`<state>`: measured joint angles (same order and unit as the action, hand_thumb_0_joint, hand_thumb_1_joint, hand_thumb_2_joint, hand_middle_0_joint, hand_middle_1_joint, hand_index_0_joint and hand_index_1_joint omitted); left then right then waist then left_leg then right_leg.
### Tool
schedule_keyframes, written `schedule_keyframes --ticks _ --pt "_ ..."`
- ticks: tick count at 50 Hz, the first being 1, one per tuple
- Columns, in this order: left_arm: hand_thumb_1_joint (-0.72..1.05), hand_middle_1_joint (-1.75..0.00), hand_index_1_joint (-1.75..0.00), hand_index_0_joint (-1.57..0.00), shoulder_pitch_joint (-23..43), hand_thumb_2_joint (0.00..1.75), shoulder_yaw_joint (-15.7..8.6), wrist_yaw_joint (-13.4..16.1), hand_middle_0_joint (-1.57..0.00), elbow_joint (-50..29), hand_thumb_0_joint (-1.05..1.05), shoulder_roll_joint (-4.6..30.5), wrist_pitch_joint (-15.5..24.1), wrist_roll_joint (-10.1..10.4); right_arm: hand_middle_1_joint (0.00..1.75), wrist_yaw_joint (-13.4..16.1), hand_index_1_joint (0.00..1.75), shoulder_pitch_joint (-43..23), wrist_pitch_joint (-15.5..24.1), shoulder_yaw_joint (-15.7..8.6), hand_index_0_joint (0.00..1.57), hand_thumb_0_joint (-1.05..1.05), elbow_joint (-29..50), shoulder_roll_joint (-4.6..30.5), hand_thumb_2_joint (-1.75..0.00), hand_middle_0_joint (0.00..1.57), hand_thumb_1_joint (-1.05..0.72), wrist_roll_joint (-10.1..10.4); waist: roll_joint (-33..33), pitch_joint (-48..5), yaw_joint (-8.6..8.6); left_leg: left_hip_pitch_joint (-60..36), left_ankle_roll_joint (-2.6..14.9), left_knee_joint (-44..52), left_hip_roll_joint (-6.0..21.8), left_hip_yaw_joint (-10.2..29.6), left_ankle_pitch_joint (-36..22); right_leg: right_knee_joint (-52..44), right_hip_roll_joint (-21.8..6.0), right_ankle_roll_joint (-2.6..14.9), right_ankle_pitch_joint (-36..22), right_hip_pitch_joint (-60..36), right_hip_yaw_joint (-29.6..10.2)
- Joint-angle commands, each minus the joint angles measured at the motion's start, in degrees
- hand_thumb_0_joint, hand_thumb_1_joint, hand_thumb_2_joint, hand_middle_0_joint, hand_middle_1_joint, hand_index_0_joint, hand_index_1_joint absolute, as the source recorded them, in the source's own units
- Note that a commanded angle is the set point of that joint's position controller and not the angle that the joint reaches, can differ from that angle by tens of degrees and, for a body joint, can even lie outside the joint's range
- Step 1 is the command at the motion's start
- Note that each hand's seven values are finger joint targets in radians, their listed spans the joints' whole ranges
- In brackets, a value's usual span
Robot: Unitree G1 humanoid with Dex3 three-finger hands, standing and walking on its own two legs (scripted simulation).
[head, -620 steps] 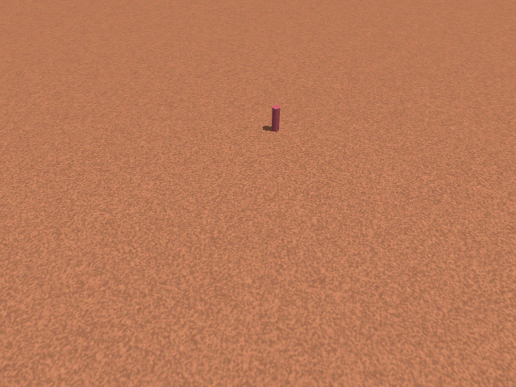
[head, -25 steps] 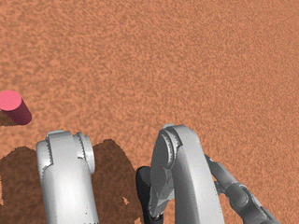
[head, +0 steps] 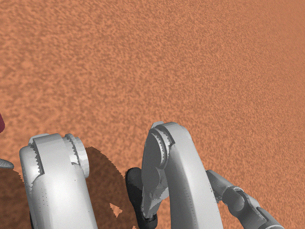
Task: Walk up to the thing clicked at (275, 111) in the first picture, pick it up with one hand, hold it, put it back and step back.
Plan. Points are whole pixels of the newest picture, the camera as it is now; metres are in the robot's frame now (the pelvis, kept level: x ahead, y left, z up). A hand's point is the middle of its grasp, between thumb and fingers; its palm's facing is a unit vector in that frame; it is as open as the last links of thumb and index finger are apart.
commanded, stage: close in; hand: left
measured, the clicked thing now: out of the picture +0.40 +0.30 -0.19
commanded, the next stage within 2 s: rest palm in 0.04 s
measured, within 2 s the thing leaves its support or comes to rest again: leaves its support in 1.28 s
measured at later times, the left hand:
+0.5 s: hand out of the picture +0.38 +0.28 -0.18, palm faces +0.31 -0.95 +0.01, open 13.7 cm
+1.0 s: hand out of the picture +0.40 +0.28 -0.17, palm faces +0.34 -0.94 -0.01, open 6.8 cm
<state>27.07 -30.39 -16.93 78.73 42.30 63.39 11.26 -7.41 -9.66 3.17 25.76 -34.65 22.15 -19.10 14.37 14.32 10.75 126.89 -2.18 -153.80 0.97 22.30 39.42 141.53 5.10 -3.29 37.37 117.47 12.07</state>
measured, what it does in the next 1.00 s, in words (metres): stands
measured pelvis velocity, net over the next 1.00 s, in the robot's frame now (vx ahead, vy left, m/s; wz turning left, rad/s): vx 0.00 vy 0.01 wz -0.04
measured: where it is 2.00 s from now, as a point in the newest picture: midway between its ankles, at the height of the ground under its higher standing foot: (104, 226)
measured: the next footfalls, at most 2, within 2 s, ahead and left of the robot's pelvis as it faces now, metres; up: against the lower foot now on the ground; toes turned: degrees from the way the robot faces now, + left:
none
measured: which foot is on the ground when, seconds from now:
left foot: down 0.00-1.00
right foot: down 0.00-1.00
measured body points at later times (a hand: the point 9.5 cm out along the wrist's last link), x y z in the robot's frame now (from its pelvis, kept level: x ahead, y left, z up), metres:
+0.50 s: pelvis +0.00 +0.01 +0.00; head +0.20 +0.21 +0.34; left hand +0.36 +0.33 -0.17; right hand +0.19 -0.23 -0.03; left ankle +0.09 +0.13 -0.24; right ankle +0.13 -0.13 -0.24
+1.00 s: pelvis +0.00 +0.01 +0.00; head +0.21 +0.20 +0.34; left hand +0.38 +0.33 -0.17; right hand +0.18 -0.23 -0.02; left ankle +0.09 +0.13 -0.24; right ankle +0.13 -0.13 -0.24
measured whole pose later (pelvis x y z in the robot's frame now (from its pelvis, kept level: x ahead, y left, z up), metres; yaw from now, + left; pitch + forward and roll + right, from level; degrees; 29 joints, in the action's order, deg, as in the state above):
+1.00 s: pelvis +0.00 +0.01 +0.00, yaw -2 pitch +9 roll -18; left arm 30.8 -28.5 -0.9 81.1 45.6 66.7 5.7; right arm -9.0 -11.2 -0.6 29.8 -32.1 21.2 -21.5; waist 16.8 17.9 12.5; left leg 126.0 -2.1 -154.5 1.7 25.3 40.8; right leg 139.7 6.4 -4.2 36.6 116.4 14.2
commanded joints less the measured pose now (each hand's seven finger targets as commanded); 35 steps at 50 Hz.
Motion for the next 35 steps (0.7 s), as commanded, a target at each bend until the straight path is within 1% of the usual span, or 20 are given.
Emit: schedule_keyframes --ticks 1,2,7,8,10,12,13,16,18,19,20,22,24,25,29,30,31,32,33,35 --pt "-0.5 -0.07 -0.06 -0.06 10.6 0.06 0.1 3.5 -0.06 -5.6 0.0 8.9 5.0 0.3 0.3 0.8 0.3 -1.4 -0.1 -6.8 0.2 0.0 2.7 19.8 -0.9 0.2 -0.91 -0.4 -26.6 -27.2 5.15 -19.8 0.38 19.6 2.8 -7.2 -0.3 -10.6 1.1 3.65 -5.7 -9.9 8.1" --pt "-0.5 -0.07 -0.06 -0.06 10.4 0.06 0.4 4.1 -0.06 -5.6 0.0 8.6 5.3 0.1 0.3 0.7 0.3 -1.4 -0.3 -6.6 0.2 0.0 2.9 19.7 -0.9 0.2 -0.91 -0.6 -26.4 -27.6 4.77 -19.9 0.39 19.3 2.8 -7.4 -0.8 -10.8 1.3 3.61 -6.1 -10.4 8.0" --pt "-0.43 -0.06 -0.06 -0.04 10.5 0.1 0.6 7.2 -0.05 -4.1 0.0 8.9 6.5 -1.7 0.3 0.3 0.3 -1.7 -0.9 -5.8 0.2 0.0 3.3 19.4 -0.9 0.2 -0.9 -1.3 -27.0 -26.2 5.09 -19.2 0.39 19.5 3.0 -6.8 -0.1 -10.5 1.5 3.63 -5.7 -10.5 8.3" --pt "-0.38 -0.06 -0.07 -0.08 9.9 0.12 0.5 7.6 -0.1 -4.5 0.0 9.1 6.8 -2.0 0.3 0.2 0.3 -1.8 -0.9 -5.6 0.2 0.0 3.5 19.2 -0.9 0.2 -0.89 -1.6 -27.6 -27.4 4.81 -20.0 0.31 19.3 3.0 -7.0 -1.0 -10.6 1.7 3.68 -6.4 -11.2 8.3" --pt "-0.31 -0.07 -0.08 -0.09 10.0 0.15 0.5 8.3 -0.11 -4.8 0.0 9.2 7.5 -2.5 0.3 0.2 0.3 -1.7 -1.3 -5.4 0.2 0.0 3.5 19.7 -0.9 0.2 -0.89 -1.8 -29.1 -27.5 5.37 -22.0 -0.16 19.7 3.2 -6.2 -3.1 -9.9 1.6 3.61 -8.1 -11.5 8.7" --pt "-0.27 -0.08 -0.09 -0.1 10.3 0.17 0.9 9.1 -0.12 -4.6 0.0 9.7 7.8 -3.1 0.3 0.0 0.3 -1.9 -1.6 -5.3 0.2 0.0 3.5 20.1 -0.9 0.2 -0.89 -2.0 -29.6 -26.3 5.93 -21.7 -0.35 20.2 3.4 -5.6 -2.5 -9.5 1.5 3.63 -7.8 -11.0 9.1" --pt "-0.25 -0.09 -0.1 -0.11 9.9 0.2 0.9 9.7 -0.13 -5.0 0.0 9.2 8.0 -3.3 0.3 0.0 0.3 -2.1 -1.7 -5.4 0.2 0.0 3.5 19.9 -0.9 0.2 -0.89 -2.1 -29.4 -26.5 5.75 -22.2 -0.37 20.1 3.5 -5.5 -2.9 -9.5 1.5 3.61 -8.1 -10.9 9.1" --pt "-0.07 -0.24 -0.25 -0.28 10.9 0.31 1.0 10.7 -0.3 -6.1 0.0 9.5 8.3 -3.2 0.3 -0.2 0.3 -2.0 -2.0 -5.0 0.2 0.0 3.6 19.8 -0.9 0.2 -0.88 -2.3 -30.0 -27.1 6.07 -22.4 -0.26 19.7 3.5 -5.7 -3.2 -9.9 1.7 3.55 -8.6 -11.7 8.9" --pt "-0.01 -0.28 -0.29 -0.31 11.8 0.36 1.6 11.5 -0.33 -6.1 0.0 9.1 8.4 -3.3 0.3 -0.2 0.3 -1.9 -2.0 -4.9 0.2 0.0 3.3 19.8 -0.9 0.2 -0.88 -2.4 -29.2 -27.0 7.0 -22.1 -0.12 19.1 3.5 -5.7 -3.3 -10.3 1.8 3.29 -8.9 -12.1 9.0" --pt "0.02 -0.31 -0.32 -0.33 11.2 0.39 1.8 11.9 -0.36 -6.4 0.0 9.1 8.2 -3.4 0.3 -0.3 0.3 -1.7 -2.0 -4.8 0.2 0.0 3.2 19.4 -0.9 0.2 -0.88 -2.5 -29.3 -27.9 6.56 -22.2 0.03 18.6 3.4 -6.1 -4.1 -10.6 2.0 3.35 -9.8 -13.0 8.7" --pt "0.05 -0.33 -0.34 -0.35 12.2 0.41 2.5 12.3 -0.38 -6.2 0.0 9.5 8.1 -3.8 0.3 -0.2 0.3 -1.6 -2.0 -4.6 0.2 0.0 3.1 19.5 -0.9 0.2 -0.88 -2.6 -29.5 -27.7 7.07 -21.8 0.08 18.5 3.5 -6.1 -3.6 -10.7 2.1 3.41 -9.4 -12.7 8.8" --pt "0.14 -0.36 -0.37 -0.38 11.8 0.45 2.9 13.1 -0.41 -6.1 0.0 9.5 7.9 -4.5 0.3 -0.2 0.3 -1.8 -2.3 -4.8 0.2 0.0 3.0 19.4 -0.9 0.2 -0.87 -2.5 -29.9 -26.8 6.79 -22.2 -0.14 19.2 3.6 -5.7 -4.0 -10.3 2.0 3.44 -9.7 -11.9 9.1" --pt "0.22 -0.4 -0.41 -0.43 12.4 0.49 3.3 13.7 -0.45 -5.6 0.0 9.1 7.7 -5.0 0.3 -0.3 0.3 -1.6 -2.5 -4.8 0.2 0.0 2.8 19.8 -0.9 0.2 -0.87 -2.6 -29.7 -26.8 7.6 -22.4 -0.26 19.2 3.7 -5.2 -4.1 -10.2 2.0 3.39 -9.9 -11.9 9.4" --pt "0.27 -0.41 -0.42 -0.44 12.4 0.51 3.4 14.0 -0.46 -5.7 0.0 9.2 7.9 -5.3 0.3 -0.4 0.3 -1.8 -2.6 -4.6 0.2 0.0 3.0 19.6 -0.89 0.2 -0.87 -2.7 -30.3 -26.3 7.39 -22.5 -0.39 19.7 3.8 -4.9 -4.1 -9.9 2.0 3.48 -9.9 -11.7 9.6" --pt "0.4 -0.5 -0.51 -0.54 11.7 0.6 2.9 15.0 -0.56 -4.9 0.0 9.8 7.6 -5.2 0.3 -0.6 0.3 -2.2 -3.0 -4.4 0.2 0.0 3.5 19.6 -0.89 0.2 -0.87 -2.6 -29.4 -25.5 7.02 -21.6 -0.23 19.7 3.7 -4.8 -2.9 -10.3 2.2 3.41 -8.9 -11.6 9.7" --pt "0.44 -0.54 -0.55 -0.58 11.9 0.64 3.5 15.1 -0.6 -4.7 0.0 9.3 7.6 -5.3 0.3 -0.6 0.3 -2.2 -3.1 -4.5 0.2 0.0 3.6 19.5 -0.89 0.2 -0.86 -2.7 -29.3 -25.7 7.38 -21.8 -0.19 19.7 3.8 -4.9 -2.6 -10.7 2.2 3.39 -8.8 -11.6 9.7" --pt "0.46 -0.56 -0.57 -0.6 12.5 0.66 3.2 15.4 -0.62 -4.2 0.0 9.8 7.6 -5.5 0.3 -0.6 0.3 -2.1 -3.1 -4.4 0.2 0.0 3.4 19.8 -0.89 0.2 -0.87 -2.6 -29.1 -24.6 7.75 -20.8 -0.11 19.7 3.7 -4.7 -1.7 -10.7 2.1 3.24 -8.2 -11.5 9.8" --pt "0.5 -0.58 -0.59 -0.62 12.1 0.68 3.0 15.5 -0.64 -4.5 0.0 9.3 7.7 -5.3 0.3 -0.7 0.3 -2.5 -3.1 -4.4 0.2 0.0 3.5 19.6 -0.89 0.2 -0.86 -2.6 -28.5 -25.0 7.52 -21.3 -0.15 19.8 3.9 -4.5 -2.3 -10.5 2.2 3.23 -8.8 -11.5 9.8" --pt "0.53 -0.61 -0.62 -0.65 12.3 0.7 2.8 15.7 -0.67 -4.7 0.0 10.2 7.7 -5.3 0.3 -0.7 0.3 -1.8 -3.1 -4.1 0.2 0.0 3.4 19.5 -0.89 0.2 -0.86 -2.7 -28.6 -26.5 7.35 -21.7 0.01 19.2 3.8 -4.8 -3.1 -10.9 2.4 3.21 -9.4 -12.7 9.6" --pt "0.58 -0.65 -0.66 -0.69 12.7 0.74 2.6 15.8 -0.71 -4.3 0.0 10.6 7.8 -5.2 0.3 -0.6 0.3 -2.4 -3.2 -4.1 0.2 0.0 3.6 19.5 -0.89 0.2 -0.86 -2.6 -27.9 -25.7 7.49 -20.5 0.27 18.8 3.7 -4.9 -2.6 -11.0 2.4 3.19 -9.0 -12.2 9.6"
